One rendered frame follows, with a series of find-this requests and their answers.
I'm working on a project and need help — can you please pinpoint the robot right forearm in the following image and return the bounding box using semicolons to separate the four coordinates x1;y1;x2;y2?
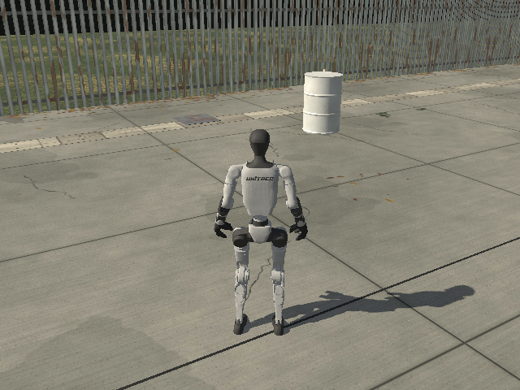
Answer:
291;197;306;227

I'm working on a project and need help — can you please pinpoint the robot left forearm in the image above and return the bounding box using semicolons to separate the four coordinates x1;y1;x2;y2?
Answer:
215;196;230;225

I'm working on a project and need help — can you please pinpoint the robot right upper arm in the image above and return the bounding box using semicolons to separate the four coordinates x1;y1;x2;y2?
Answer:
277;164;299;210

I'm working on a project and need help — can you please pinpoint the robot torso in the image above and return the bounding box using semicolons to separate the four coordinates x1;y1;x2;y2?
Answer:
240;160;279;244

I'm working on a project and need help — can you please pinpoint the robot left hand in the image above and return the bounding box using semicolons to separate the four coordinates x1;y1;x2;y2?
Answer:
214;222;233;238

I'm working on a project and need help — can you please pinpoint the robot right hand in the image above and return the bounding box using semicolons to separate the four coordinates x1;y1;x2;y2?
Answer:
289;223;308;241

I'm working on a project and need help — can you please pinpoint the left robot shin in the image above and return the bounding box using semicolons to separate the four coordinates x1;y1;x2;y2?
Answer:
235;269;248;324

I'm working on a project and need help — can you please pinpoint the robot left upper arm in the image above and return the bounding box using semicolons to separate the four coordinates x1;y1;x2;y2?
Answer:
221;164;243;209

